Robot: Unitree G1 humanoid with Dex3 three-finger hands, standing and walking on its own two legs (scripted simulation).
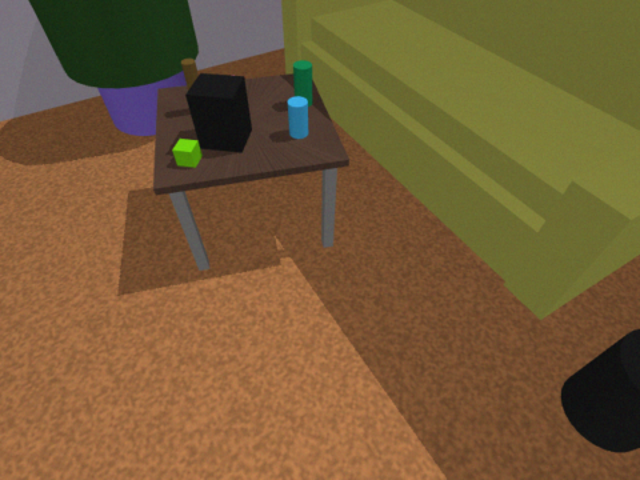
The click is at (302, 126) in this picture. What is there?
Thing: squat round
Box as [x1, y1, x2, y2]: [288, 96, 307, 138]
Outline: 296,96 288,100 289,133 292,137 301,138 307,135 307,100 303,97
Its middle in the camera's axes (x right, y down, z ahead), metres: -0.07 -0.41 +1.30
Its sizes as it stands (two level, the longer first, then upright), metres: 0.066 0.066 0.119
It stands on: a support 0.47 m high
